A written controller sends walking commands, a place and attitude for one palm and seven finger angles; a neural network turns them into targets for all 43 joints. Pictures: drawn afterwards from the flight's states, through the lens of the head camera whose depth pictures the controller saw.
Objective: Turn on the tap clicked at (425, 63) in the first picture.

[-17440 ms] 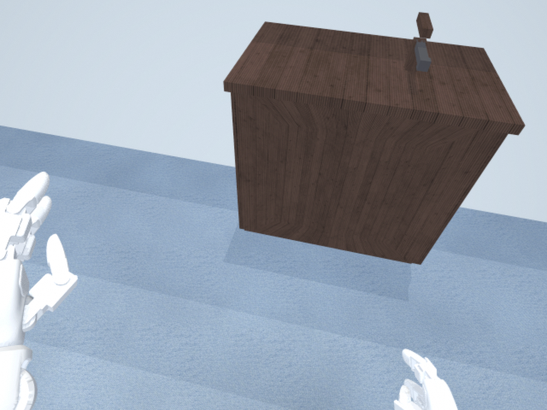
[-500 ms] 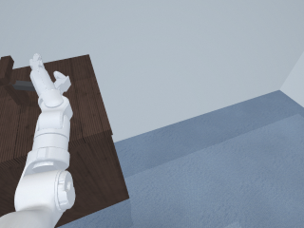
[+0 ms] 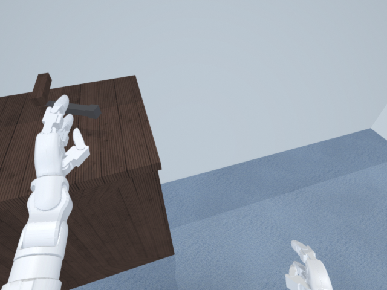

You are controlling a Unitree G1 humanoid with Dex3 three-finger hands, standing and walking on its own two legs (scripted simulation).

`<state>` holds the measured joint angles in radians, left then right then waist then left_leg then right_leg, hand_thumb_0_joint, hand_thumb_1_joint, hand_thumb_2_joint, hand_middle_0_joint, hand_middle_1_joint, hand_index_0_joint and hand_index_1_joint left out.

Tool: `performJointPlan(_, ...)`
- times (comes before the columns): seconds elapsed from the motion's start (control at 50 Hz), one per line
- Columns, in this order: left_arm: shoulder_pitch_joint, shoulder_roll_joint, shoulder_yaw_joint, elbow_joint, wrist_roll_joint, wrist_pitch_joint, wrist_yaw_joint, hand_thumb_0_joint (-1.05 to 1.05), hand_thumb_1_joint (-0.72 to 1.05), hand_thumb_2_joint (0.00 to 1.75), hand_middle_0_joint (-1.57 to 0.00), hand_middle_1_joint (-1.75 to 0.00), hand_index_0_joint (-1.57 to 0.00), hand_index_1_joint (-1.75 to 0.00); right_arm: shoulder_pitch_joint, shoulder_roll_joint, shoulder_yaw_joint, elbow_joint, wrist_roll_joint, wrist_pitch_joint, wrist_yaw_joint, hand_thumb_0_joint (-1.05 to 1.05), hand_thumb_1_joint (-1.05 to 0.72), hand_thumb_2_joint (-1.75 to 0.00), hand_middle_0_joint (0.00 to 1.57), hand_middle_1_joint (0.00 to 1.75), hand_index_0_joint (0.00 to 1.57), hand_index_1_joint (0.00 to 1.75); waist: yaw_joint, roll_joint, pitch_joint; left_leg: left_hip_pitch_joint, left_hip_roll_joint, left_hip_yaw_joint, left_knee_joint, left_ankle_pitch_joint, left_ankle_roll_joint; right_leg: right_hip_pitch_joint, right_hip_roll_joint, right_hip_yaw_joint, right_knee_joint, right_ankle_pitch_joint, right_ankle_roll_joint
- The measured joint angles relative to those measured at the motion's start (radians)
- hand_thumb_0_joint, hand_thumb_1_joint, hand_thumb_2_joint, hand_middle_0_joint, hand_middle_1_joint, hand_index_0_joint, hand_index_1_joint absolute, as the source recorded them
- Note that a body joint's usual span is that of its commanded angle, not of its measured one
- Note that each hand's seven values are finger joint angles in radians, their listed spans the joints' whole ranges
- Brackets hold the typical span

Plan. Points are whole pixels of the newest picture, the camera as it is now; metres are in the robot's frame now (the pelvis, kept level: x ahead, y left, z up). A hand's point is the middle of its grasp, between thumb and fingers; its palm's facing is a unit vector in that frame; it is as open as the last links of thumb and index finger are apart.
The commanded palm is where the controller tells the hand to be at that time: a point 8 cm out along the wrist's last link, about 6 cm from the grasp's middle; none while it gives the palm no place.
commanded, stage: draw the hand back beside the body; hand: left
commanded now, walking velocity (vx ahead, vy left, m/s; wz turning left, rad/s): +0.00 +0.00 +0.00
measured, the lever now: (93, 111) +0.53 +0.33 +0.09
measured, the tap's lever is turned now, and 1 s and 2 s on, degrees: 60 60 60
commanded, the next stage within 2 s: step back with the hand held close in 0.82 s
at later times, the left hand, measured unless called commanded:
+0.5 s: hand (56, 197) +0.21 +0.24 +0.16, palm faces +0.41 -0.86 -0.30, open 7.4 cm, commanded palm +0.16 +0.28 +0.17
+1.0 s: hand (50, 202) +0.20 +0.24 +0.16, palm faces +0.44 -0.83 -0.33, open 7.4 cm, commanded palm +0.16 +0.28 +0.17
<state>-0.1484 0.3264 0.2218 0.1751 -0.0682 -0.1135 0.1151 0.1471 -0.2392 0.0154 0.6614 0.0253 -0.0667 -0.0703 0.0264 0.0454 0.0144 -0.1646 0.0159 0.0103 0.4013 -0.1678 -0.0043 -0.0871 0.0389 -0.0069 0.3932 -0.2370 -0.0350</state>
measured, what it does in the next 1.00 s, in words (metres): stands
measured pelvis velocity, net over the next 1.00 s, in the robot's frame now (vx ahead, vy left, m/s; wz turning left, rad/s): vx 0.00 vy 0.00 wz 0.02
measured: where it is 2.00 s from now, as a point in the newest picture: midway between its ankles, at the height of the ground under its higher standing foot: outside the picture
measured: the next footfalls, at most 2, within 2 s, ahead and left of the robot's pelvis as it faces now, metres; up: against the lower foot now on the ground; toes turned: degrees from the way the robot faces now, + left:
left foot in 1.88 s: -0.03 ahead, +0.14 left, +0.00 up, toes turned +5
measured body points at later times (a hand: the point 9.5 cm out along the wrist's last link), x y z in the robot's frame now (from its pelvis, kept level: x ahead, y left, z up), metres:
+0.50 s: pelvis +0.00 +0.00 +0.00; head -0.03 -0.02 +0.45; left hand +0.19 +0.29 +0.17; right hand +0.18 -0.22 -0.09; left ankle +0.04 +0.12 -0.74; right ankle -0.01 -0.10 -0.74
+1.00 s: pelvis +0.00 +0.00 +0.00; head -0.02 -0.02 +0.45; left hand +0.17 +0.29 +0.18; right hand +0.20 -0.21 -0.08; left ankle +0.04 +0.12 -0.74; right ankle -0.01 -0.10 -0.74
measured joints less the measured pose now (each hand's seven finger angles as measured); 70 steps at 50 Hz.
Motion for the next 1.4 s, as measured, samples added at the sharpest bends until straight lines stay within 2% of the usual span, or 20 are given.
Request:
performJointPlan(0.12, 0.121, -0.01, 0.02, -0.132, -0.009, 0.008, -0.003, 0.02, 0.89, 0.9, -0.19, -0.25, -0.19, -0.24, 0.002, 0.027, 0.013, -0.022, -0.008, -0.005, 0.001, 0.01, -0.9, -0.9, 0.21, 0.3, 0.2, 0.3, 0.006, 0.001, 0.006, 0.027, 0.002, 0.007, -0.012, 0.001, 0.001, 0.029, 0.001, 0.007, -0.021, 0.009, 0.002)
performJointPlan(0.3, 0.299, -0.021, 0.024, -0.318, -0.007, 0.007, -0.001, 0.01, 0.89, 0.9, -0.2, -0.27, -0.2, -0.27, 0.035, 0.023, 0.008, 0.004, -0.02, -0.01, 0.007, 0.01, -0.9, -0.9, 0.21, 0.3, 0.2, 0.3, 0.026, 0.012, 0.017, 0.045, -0.005, 0.002, -0.02, 0.003, 0.006, 0.052, -0.005, 0.002, -0.034, 0.011, 0.007)
performJointPlan(0.6, 0.603, -0.021, 0.035, -0.567, 0.003, -0.01, 0.006, 0.01, 0.89, 0.9, -0.21, -0.3, -0.21, -0.3, 0.046, 0.017, -0.017, 0.0, -0.032, -0.044, 0.008, 0.01, -0.9, -0.9, 0.21, 0.3, 0.2, 0.3, 0.025, 0.015, 0.008, 0.044, -0.003, -0.003, 0.003, -0.012, 0.004, 0.057, -0.003, -0.003, -0.021, -0.001, 0.006)
performJointPlan(0.74, 0.564, -0.028, 0.037, -0.541, 0.008, -0.011, 0.019, 0.01, 0.89, 0.9, -0.21, -0.31, -0.21, -0.3, 0.031, 0.016, -0.016, 0.005, -0.033, -0.054, -0.003, 0.01, -0.9, -0.9, 0.21, 0.3, 0.2, 0.3, 0.04, 0.018, 0.02, 0.038, -0.006, -0.018, 0.015, -0.012, 0.003, 0.056, -0.004, -0.018, -0.009, -0.007, 0.004)
performJointPlan(0.96, 0.561, -0.026, 0.032, -0.547, 0.004, -0.003, 0.016, 0.01, 0.89, 0.9, -0.21, -0.31, -0.21, -0.3, 0.027, 0.032, -0.004, -0.002, -0.037, -0.058, 0.001, 0.01, -0.9, -0.9, 0.21, 0.3, 0.2, 0.3, 0.032, 0.013, 0.023, 0.044, -0.002, -0.014, 0.007, -0.012, -0.001, 0.058, -0.001, -0.014, -0.012, -0.007, 0.0)
performJointPlan(1.08, 0.546, 0.003, 0.087, -0.534, 0.012, -0.018, 0.007, 0.01, 0.89, 0.9, -0.21, -0.31, -0.21, -0.3, 0.02, 0.017, -0.002, -0.039, -0.028, -0.002, 0.004, 0.01, -0.9, -0.9, 0.21, 0.3, 0.2, 0.3, 0.008, 0.024, -0.005, -0.067, 0.008, -0.021, 0.074, -0.029, 0.0, -0.037, 0.009, -0.021, 0.022, -0.009, 0.003)
performJointPlan(1.22, 0.618, 0.019, 0.069, -0.604, 0.015, 0.018, 0.008, 0.01, 0.89, 0.9, -0.21, -0.31, -0.21, -0.3, 0.018, 0.001, -0.02, -0.08, -0.017, 0.055, -0.014, 0.01, -0.9, -0.9, 0.21, 0.3, 0.2, 0.3, -0.011, 0.013, -0.01, -0.13, -0.007, -0.001, 0.101, -0.024, 0.014, -0.121, -0.008, -0.005, 0.088, -0.02, 0.019)
performJointPlan(1.4, 0.617, 0.046, 0.098, -0.628, 0.017, 0.004, 0.033, 0.01, 0.89, 0.9, -0.22, -0.31, -0.21, -0.3, 0.026, -0.001, -0.019, -0.103, -0.013, 0.072, -0.022, 0.01, -0.9, -0.9, 0.21, 0.3, 0.2, 0.3, -0.017, 0.007, -0.018, -0.194, -0.01, -0.003, 0.131, 0.005, 0.03, -0.179, -0.012, -0.008, 0.109, 0.012, 0.033)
